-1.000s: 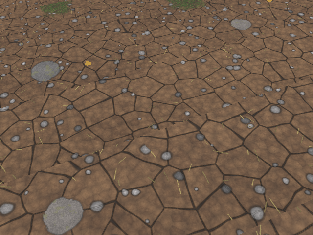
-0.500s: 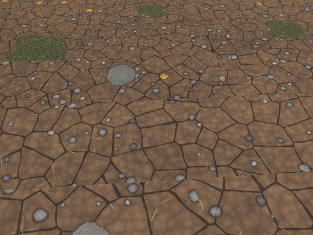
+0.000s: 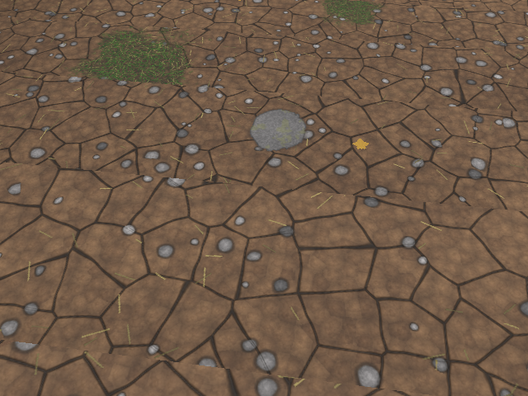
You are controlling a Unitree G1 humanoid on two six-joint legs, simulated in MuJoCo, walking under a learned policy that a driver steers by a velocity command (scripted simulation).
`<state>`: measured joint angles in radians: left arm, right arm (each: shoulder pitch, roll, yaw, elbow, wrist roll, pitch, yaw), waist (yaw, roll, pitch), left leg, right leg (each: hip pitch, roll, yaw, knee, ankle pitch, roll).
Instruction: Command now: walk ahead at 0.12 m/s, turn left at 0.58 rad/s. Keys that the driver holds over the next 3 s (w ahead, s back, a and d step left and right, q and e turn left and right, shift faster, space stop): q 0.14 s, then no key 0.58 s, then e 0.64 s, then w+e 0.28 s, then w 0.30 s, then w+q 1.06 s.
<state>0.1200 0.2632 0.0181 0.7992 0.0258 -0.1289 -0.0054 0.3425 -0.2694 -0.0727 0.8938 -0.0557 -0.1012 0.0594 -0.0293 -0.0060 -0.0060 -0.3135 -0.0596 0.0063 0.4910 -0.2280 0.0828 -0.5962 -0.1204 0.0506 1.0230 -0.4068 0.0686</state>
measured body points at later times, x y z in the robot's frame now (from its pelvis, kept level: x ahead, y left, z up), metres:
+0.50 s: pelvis +0.07 -0.05 +0.00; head +0.10 -0.05 +0.45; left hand +0.16 +0.24 -0.11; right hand +0.26 -0.27 -0.11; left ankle +0.03 +0.05 -0.74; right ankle +0.15 -0.16 -0.74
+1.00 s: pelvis +0.11 -0.07 +0.00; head +0.14 -0.06 +0.45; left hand +0.24 +0.24 -0.10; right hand +0.28 -0.35 -0.09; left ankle +0.03 +0.05 -0.74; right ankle +0.15 -0.16 -0.74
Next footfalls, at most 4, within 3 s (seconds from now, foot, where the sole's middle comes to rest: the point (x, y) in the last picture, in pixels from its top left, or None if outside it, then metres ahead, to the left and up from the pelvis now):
0.10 right None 0.19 -0.16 -0.77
0.40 left None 0.07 0.06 -0.77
1.38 left None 0.18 0.06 -0.77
1.94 right None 0.35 -0.29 -0.77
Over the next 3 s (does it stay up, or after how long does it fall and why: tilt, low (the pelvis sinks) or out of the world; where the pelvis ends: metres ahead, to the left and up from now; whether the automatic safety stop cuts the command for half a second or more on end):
stays up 0.91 -0.38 -0.17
